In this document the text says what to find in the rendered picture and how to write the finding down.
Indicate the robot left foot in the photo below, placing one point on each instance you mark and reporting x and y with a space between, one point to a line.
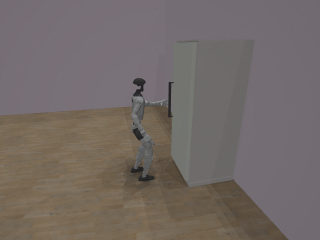
139 169

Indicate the right robot upper arm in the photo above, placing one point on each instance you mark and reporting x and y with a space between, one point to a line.
138 103

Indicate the fridge door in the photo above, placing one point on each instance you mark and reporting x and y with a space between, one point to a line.
184 71

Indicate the robot left forearm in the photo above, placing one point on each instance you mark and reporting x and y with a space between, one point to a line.
151 104

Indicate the robot right forearm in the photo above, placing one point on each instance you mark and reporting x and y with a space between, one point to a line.
138 125

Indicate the robot left hand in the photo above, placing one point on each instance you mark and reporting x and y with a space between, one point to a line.
163 102

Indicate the robot right shin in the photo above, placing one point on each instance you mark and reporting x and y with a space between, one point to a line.
146 164

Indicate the robot right hand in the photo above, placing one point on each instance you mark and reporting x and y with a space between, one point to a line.
147 140

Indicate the handle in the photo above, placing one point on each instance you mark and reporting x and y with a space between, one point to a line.
169 99

